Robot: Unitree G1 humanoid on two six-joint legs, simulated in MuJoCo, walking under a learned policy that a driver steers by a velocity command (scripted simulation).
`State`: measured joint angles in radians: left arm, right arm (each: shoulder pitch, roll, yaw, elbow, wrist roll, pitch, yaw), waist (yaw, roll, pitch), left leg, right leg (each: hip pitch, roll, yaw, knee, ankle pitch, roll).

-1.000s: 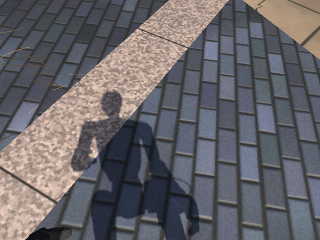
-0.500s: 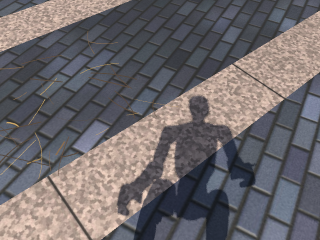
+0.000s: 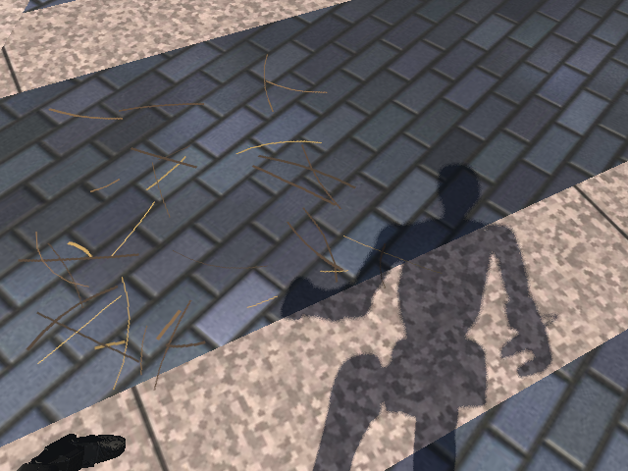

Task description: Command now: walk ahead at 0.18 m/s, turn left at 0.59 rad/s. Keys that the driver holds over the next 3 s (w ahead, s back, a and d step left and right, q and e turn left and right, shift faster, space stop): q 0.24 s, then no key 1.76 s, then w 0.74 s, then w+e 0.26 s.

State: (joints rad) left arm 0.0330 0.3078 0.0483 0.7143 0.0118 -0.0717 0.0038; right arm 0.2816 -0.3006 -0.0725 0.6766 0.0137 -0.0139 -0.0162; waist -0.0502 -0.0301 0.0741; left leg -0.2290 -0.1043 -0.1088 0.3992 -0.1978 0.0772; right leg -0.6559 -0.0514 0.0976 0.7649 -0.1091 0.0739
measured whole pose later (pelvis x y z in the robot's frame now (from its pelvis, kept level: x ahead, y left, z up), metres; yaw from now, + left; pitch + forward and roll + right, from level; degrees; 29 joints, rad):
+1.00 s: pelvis +0.12 +0.00 -0.01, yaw +15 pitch -2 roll +0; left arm 0.16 0.26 0.03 0.97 0.01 0.00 0.02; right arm 0.21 -0.24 -0.03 0.75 -0.02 0.01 -0.01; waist 0.02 0.01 0.03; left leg -0.18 -0.03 -0.02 0.50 -0.29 0.02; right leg -0.22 -0.04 0.00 0.48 -0.23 0.04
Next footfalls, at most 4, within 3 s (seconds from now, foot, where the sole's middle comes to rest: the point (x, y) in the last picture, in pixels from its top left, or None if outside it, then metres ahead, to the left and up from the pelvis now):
0.14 right None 0.21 -0.13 -0.78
0.52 left None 0.12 0.11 -0.78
2.74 left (211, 406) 0.56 0.19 -0.78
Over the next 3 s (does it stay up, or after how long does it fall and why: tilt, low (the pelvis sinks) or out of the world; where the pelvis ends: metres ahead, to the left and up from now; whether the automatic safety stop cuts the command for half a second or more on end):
stays up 0.53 0.09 0.00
